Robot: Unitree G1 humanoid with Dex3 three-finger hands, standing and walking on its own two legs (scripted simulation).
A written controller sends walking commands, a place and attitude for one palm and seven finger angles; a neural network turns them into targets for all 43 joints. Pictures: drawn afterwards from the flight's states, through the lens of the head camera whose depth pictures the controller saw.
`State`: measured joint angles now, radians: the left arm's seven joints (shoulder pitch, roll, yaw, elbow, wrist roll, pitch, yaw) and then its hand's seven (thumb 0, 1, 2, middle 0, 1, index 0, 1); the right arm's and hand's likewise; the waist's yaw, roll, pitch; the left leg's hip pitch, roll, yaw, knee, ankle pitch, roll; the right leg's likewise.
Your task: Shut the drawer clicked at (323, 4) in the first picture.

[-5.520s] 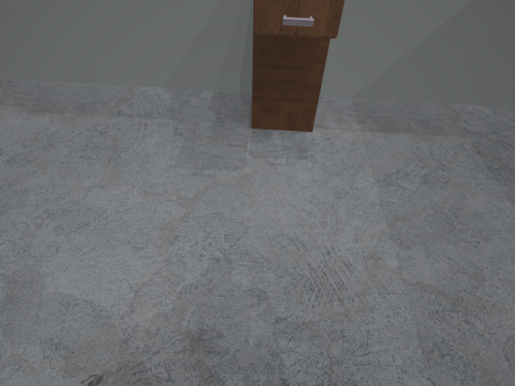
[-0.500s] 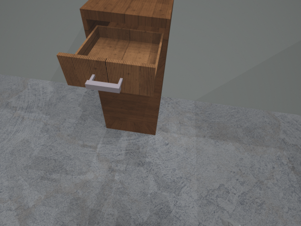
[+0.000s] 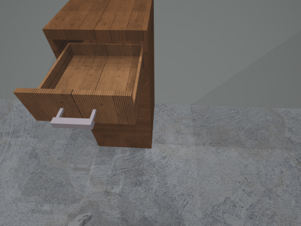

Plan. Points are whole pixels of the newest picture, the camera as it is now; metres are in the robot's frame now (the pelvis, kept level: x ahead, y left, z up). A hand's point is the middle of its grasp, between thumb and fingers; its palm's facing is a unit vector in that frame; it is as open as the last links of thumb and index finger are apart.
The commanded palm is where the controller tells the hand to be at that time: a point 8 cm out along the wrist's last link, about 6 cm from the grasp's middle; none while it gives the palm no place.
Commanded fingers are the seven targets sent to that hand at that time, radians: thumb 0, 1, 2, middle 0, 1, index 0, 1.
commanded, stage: take the last steps up to it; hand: left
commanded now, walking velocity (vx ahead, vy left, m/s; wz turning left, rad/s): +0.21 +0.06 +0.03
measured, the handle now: (75, 117) +0.42 +0.25 +0.03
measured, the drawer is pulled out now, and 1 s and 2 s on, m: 0.30 0.30 0.30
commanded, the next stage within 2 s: come to a stop and stand still in 0.20 s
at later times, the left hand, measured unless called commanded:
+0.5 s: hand out of the picture +0.10 +0.23 -0.17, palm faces +0.05 -0.99 -0.15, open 7.4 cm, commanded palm none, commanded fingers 0.00 0.90 0.90 -0.20 -0.30 -0.20 -0.30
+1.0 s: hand out of the picture +0.15 +0.15 -0.15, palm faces -0.02 -0.97 -0.25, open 7.3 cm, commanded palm none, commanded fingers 0.00 0.90 0.90 -0.20 -0.30 -0.20 -0.30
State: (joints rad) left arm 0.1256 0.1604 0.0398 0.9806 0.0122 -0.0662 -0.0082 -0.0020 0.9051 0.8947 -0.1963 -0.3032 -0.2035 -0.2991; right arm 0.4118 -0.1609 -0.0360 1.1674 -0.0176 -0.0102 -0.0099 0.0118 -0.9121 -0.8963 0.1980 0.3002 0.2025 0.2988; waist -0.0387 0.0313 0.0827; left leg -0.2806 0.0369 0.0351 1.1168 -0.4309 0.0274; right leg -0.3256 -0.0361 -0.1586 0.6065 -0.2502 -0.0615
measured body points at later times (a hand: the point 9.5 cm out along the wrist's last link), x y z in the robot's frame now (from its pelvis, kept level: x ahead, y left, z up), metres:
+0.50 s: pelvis +0.12 +0.06 +0.02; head +0.14 +0.09 +0.46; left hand +0.10 +0.28 -0.16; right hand +0.20 -0.17 -0.12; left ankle +0.16 +0.15 -0.73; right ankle +0.08 -0.08 -0.68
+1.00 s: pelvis +0.09 -0.03 +0.01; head +0.10 -0.05 +0.46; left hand +0.15 +0.21 -0.13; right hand +0.09 -0.26 -0.16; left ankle +0.10 +0.12 -0.70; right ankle +0.08 -0.12 -0.73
